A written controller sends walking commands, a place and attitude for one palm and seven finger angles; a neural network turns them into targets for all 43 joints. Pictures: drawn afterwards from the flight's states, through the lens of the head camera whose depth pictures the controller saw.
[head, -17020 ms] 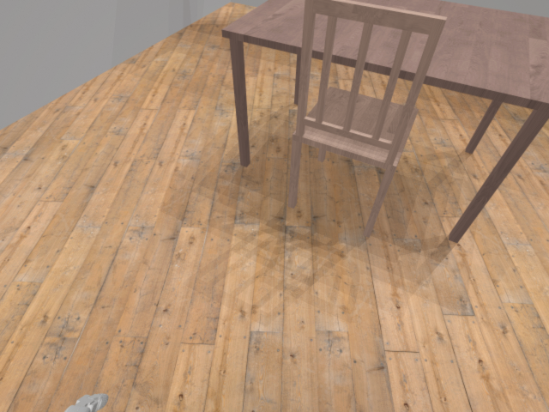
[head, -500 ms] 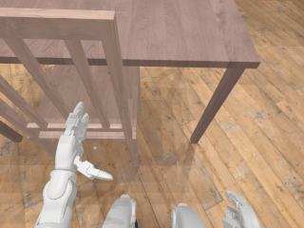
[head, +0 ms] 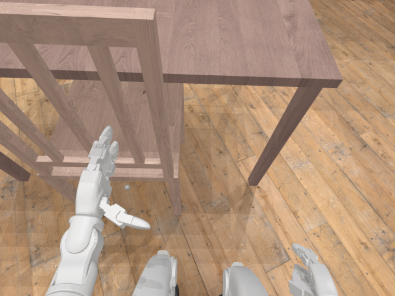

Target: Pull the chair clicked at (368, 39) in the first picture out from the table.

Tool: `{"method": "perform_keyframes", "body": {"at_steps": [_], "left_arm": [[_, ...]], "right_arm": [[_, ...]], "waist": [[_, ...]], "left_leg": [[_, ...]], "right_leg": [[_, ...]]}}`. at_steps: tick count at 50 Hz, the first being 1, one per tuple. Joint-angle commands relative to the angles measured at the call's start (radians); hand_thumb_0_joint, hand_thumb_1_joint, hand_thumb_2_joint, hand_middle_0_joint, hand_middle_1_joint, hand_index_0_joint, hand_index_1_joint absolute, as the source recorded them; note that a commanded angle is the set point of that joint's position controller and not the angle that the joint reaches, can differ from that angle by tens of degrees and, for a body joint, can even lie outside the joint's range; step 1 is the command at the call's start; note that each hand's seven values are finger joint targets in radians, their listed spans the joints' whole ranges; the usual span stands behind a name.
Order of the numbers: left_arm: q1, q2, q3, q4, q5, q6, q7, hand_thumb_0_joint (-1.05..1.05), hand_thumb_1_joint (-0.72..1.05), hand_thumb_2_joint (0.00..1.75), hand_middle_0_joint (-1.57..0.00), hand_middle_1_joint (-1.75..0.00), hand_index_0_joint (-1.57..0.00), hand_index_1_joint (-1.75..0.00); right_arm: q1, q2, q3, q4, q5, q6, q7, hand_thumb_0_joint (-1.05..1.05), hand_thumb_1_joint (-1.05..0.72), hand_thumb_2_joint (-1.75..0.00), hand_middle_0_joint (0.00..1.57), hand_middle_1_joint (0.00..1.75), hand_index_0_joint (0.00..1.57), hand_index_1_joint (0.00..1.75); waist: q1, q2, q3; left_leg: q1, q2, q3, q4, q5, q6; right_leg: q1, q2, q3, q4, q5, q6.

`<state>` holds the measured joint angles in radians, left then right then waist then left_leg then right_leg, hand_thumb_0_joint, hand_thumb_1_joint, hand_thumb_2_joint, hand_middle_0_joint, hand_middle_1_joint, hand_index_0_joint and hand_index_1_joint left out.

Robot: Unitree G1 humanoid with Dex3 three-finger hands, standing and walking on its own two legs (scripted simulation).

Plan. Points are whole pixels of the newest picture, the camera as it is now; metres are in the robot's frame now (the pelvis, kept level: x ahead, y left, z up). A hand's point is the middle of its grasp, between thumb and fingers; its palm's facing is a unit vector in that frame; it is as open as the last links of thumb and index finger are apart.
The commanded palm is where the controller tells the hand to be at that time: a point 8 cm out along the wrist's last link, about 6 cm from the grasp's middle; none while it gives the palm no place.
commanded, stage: push the fingers through the gap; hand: left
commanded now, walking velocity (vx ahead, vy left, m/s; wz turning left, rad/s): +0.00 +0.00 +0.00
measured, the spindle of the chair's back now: (71, 118) +0.45 +0.28 +0.06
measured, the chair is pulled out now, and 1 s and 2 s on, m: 0.00 0.00 0.00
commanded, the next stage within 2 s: hook a spindle and tug to test in 1.44 s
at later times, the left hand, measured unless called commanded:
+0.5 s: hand (135, 162) +0.37 +0.15 +0.03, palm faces +0.00 -1.00 -0.02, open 16.9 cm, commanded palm +0.35 +0.20 +0.03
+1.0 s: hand (137, 142) +0.41 +0.15 +0.03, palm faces +0.02 -1.00 -0.03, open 16.9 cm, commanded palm +0.39 +0.20 +0.03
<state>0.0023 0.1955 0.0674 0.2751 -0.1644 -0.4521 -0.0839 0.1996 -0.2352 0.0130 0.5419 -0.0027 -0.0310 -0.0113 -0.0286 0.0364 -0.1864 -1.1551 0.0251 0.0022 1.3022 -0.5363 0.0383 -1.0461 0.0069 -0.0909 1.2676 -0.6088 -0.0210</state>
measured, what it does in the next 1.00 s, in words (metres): stands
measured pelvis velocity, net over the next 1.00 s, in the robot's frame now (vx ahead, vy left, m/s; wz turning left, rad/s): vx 0.00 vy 0.00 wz -0.02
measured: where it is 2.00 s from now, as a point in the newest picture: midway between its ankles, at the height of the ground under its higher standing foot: outside the picture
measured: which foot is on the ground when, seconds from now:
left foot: down 0.00-1.00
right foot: down 0.00-1.00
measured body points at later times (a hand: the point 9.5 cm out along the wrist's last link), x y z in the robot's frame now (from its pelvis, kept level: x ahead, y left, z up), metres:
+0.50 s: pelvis +0.00 +0.00 +0.00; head +0.11 +0.01 +0.44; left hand +0.36 +0.20 +0.03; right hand +0.13 -0.25 -0.11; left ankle +0.04 +0.10 -0.62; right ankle +0.00 -0.11 -0.62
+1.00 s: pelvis +0.00 +0.00 +0.00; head +0.12 +0.01 +0.43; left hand +0.41 +0.20 +0.03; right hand +0.10 -0.26 -0.12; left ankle +0.04 +0.10 -0.62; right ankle +0.00 -0.11 -0.62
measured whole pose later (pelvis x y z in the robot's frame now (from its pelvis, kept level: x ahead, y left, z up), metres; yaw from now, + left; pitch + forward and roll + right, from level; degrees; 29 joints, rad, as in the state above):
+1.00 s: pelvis +0.00 +0.00 +0.00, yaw -1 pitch +24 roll -3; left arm -0.43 0.24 0.19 0.69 -0.14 -0.48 -0.07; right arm 0.24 -0.24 0.00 0.61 -0.01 0.02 0.00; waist -0.08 0.04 -0.18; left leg -1.19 0.03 0.02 1.29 -0.52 0.04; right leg -1.10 0.02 -0.07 1.26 -0.59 -0.02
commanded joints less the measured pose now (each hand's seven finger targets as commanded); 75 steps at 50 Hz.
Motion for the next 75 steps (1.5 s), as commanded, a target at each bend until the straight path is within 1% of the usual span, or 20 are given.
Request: {"method": "perform_keyframes", "body": {"at_steps": [1,7,14,17,19,21,25,26,30,33,38,39,46,48,51,55,59,69,70,75], "left_arm": [[-0.240,0.086,0.025,-0.197,-0.002,-0.063,-0.004,0.00,-0.50,0.30,-0.06,-0.08,-0.06,-0.08],[-0.258,0.122,0.083,-0.131,-0.004,-0.039,0.017,0.00,-0.50,0.30,-0.06,-0.08,-0.06,-0.08],[-0.380,0.117,0.062,-0.076,0.002,-0.064,0.010,0.00,-0.50,0.30,-0.06,-0.08,-0.06,-0.08],[-0.399,0.105,0.057,-0.041,0.001,-0.063,0.003,0.00,-0.50,0.30,-0.06,-0.08,-0.06,-0.08],[-0.427,0.138,0.093,0.007,0.000,-0.055,0.004,0.00,-0.50,0.30,-0.06,-0.08,-0.06,-0.08],[-0.476,0.114,0.066,-0.003,0.006,-0.060,0.008,0.00,-0.50,0.30,-0.06,-0.08,-0.06,-0.08],[-0.469,0.136,0.097,-0.013,0.010,-0.069,0.027,0.00,-0.50,0.30,-0.06,-0.08,-0.06,-0.08],[-0.459,0.117,0.083,0.009,0.012,-0.067,0.029,0.00,-0.50,0.30,-0.06,-0.08,-0.06,-0.08],[-0.521,0.163,0.125,0.078,0.018,-0.075,0.031,0.00,-0.50,0.30,-0.06,-0.08,-0.06,-0.08],[-0.567,0.158,0.122,0.069,0.014,-0.091,0.024,0.00,-0.50,0.30,-0.06,-0.08,-0.06,-0.08],[-0.650,0.149,0.111,0.123,0.010,-0.095,0.009,0.00,-0.50,0.30,-0.06,-0.08,-0.06,-0.08],[-0.642,0.177,0.138,0.140,0.011,-0.094,0.010,0.00,-0.50,0.30,-0.06,-0.08,-0.06,-0.08],[-0.716,0.176,0.145,0.194,0.018,-0.095,0.013,0.00,-0.50,0.30,-0.06,-0.08,-0.06,-0.08],[-0.732,0.201,0.166,0.225,0.020,-0.095,0.017,0.00,-0.50,0.30,-0.06,-0.08,-0.06,-0.08],[-0.783,0.210,0.175,0.248,0.026,-0.101,0.019,0.00,-0.50,0.30,-0.06,-0.08,-0.06,-0.08],[-0.720,0.198,0.174,0.250,0.029,-0.104,0.015,0.00,-0.50,0.30,-0.06,-0.08,-0.06,-0.08],[-0.724,0.199,0.173,0.267,0.027,-0.100,0.016,0.00,-0.50,0.30,-0.06,-0.08,-0.06,-0.08],[-0.773,0.215,0.178,0.230,0.034,-0.137,0.024,0.00,-0.50,0.30,-0.06,-0.08,-0.06,-0.08],[-0.753,0.184,0.158,0.239,0.033,-0.133,0.020,0.00,-0.50,0.30,-0.06,-0.08,-0.06,-0.08],[-0.793,0.204,0.171,0.312,0.034,-0.118,0.013,0.00,-0.50,0.30,-0.06,-0.08,-0.06,-0.08]], "right_arm": [[0.009,-0.148,-0.057,-0.113,0.005,-0.038,-0.008,0.00,-0.90,-0.90,0.20,0.30,0.20,0.30],[0.017,-0.148,-0.056,-0.111,0.006,-0.022,-0.007,0.00,-0.90,-0.90,0.20,0.30,0.20,0.30],[0.029,-0.154,-0.055,-0.086,0.004,-0.022,-0.009,0.00,-0.90,-0.90,0.20,0.30,0.20,0.30],[0.033,-0.154,-0.057,-0.081,0.006,-0.021,-0.008,0.00,-0.90,-0.90,0.20,0.30,0.20,0.30],[0.043,-0.161,-0.057,-0.073,0.007,-0.016,-0.009,0.00,-0.90,-0.90,0.20,0.30,0.20,0.30],[0.044,-0.155,-0.057,-0.072,0.006,-0.013,-0.006,0.00,-0.90,-0.90,0.20,0.30,0.20,0.30],[0.056,-0.158,-0.063,-0.073,0.002,-0.006,0.001,0.00,-0.90,-0.90,0.20,0.30,0.20,0.30],[0.058,-0.154,-0.063,-0.072,0.001,-0.002,0.004,0.00,-0.90,-0.90,0.20,0.30,0.20,0.30],[0.062,-0.155,-0.057,-0.061,0.002,0.010,0.002,0.00,-0.90,-0.90,0.20,0.30,0.20,0.30],[0.066,-0.154,-0.060,-0.057,0.003,0.009,0.000,0.00,-0.90,-0.90,0.20,0.30,0.20,0.30],[0.082,-0.159,-0.062,-0.037,0.001,0.011,0.000,0.00,-0.90,-0.90,0.20,0.30,0.20,0.30],[0.088,-0.164,-0.063,-0.036,0.001,0.011,-0.002,0.00,-0.90,-0.90,0.20,0.30,0.20,0.30],[0.106,-0.161,-0.062,-0.027,-0.003,0.019,0.003,0.00,-0.90,-0.90,0.20,0.30,0.20,0.30],[0.109,-0.163,-0.062,-0.021,-0.003,0.024,0.003,0.00,-0.90,-0.90,0.20,0.30,0.20,0.30],[0.115,-0.166,-0.062,-0.016,-0.004,0.028,0.005,0.00,-0.90,-0.90,0.20,0.30,0.20,0.30],[0.125,-0.164,-0.065,-0.031,-0.004,0.036,0.012,0.00,-0.90,-0.90,0.20,0.30,0.20,0.30],[0.128,-0.165,-0.064,-0.027,-0.003,0.045,0.015,0.00,-0.90,-0.90,0.20,0.30,0.20,0.30],[0.124,-0.167,-0.067,-0.019,-0.006,0.044,0.011,0.00,-0.90,-0.90,0.20,0.30,0.20,0.30],[0.121,-0.162,-0.067,-0.021,-0.006,0.045,0.012,0.00,-0.90,-0.90,0.20,0.30,0.20,0.30],[0.120,-0.167,-0.061,-0.016,-0.002,0.049,0.008,0.00,-0.90,-0.90,0.20,0.30,0.20,0.30]], "waist": [[-0.026,0.038,-0.349],[-0.012,-0.002,-0.361],[-0.043,0.000,-0.338],[-0.038,0.026,-0.349],[-0.039,-0.006,-0.340],[-0.041,0.036,-0.363],[-0.027,0.035,-0.422],[-0.033,0.015,-0.405],[-0.045,-0.036,-0.355],[-0.045,0.020,-0.386],[-0.067,0.018,-0.387],[-0.059,0.015,-0.392],[-0.059,0.053,-0.441],[-0.067,0.013,-0.421],[-0.075,0.030,-0.418],[-0.056,0.024,-0.462],[-0.069,0.006,-0.412],[-0.068,0.040,-0.431],[-0.070,0.044,-0.442],[-0.081,0.019,-0.381]], "left_leg": [[0.389,-0.006,-0.076,-0.167,0.277,-0.017],[0.359,-0.010,-0.060,-0.173,0.279,-0.015],[0.355,-0.006,-0.068,-0.169,0.258,-0.014],[0.376,-0.007,-0.066,-0.173,0.269,-0.018],[0.357,-0.006,-0.069,-0.173,0.267,-0.016],[0.392,-0.006,-0.068,-0.174,0.289,-0.020],[0.435,-0.002,-0.071,-0.172,0.357,-0.024],[0.420,-0.004,-0.065,-0.174,0.349,-0.022],[0.322,-0.011,-0.049,-0.163,0.288,-0.012],[0.365,-0.010,-0.048,-0.164,0.297,-0.017],[0.376,-0.006,-0.055,-0.158,0.302,-0.017],[0.374,-0.006,-0.059,-0.159,0.314,-0.017],[0.405,-0.007,-0.057,-0.155,0.350,-0.022],[0.377,-0.006,-0.055,-0.153,0.331,-0.019],[0.375,-0.005,-0.056,-0.151,0.332,-0.019],[0.399,-0.005,-0.054,-0.159,0.375,-0.021],[0.362,-0.006,-0.052,-0.163,0.335,-0.018],[0.401,-0.005,-0.061,-0.166,0.330,-0.021],[0.409,-0.006,-0.054,-0.162,0.334,-0.020],[0.353,-0.008,-0.056,-0.164,0.272,-0.017]], "right_leg": [[0.058,0.018,0.044,-0.166,0.273,-0.013],[0.113,0.019,0.052,-0.181,0.295,-0.010],[0.075,0.021,0.051,-0.182,0.268,-0.010],[0.070,0.019,0.050,-0.184,0.275,-0.011],[0.074,0.022,0.049,-0.183,0.277,-0.012],[0.058,0.018,0.049,-0.177,0.288,-0.012],[0.074,0.019,0.047,-0.167,0.335,-0.013],[0.085,0.020,0.049,-0.175,0.338,-0.009],[0.119,0.021,0.066,-0.182,0.327,-0.005],[0.097,0.020,0.067,-0.182,0.323,-0.007],[0.071,0.021,0.064,-0.185,0.320,-0.005],[0.072,0.024,0.062,-0.178,0.326,-0.009],[0.068,0.022,0.060,-0.171,0.348,-0.009],[0.077,0.025,0.065,-0.178,0.342,-0.005],[0.056,0.025,0.063,-0.173,0.339,-0.006],[0.092,0.028,0.061,-0.169,0.375,-0.009],[0.086,0.029,0.062,-0.179,0.351,-0.006],[0.065,0.029,0.061,-0.177,0.329,-0.010],[0.065,0.028,0.063,-0.182,0.335,-0.007],[0.047,0.028,0.064,-0.190,0.287,-0.006]]}}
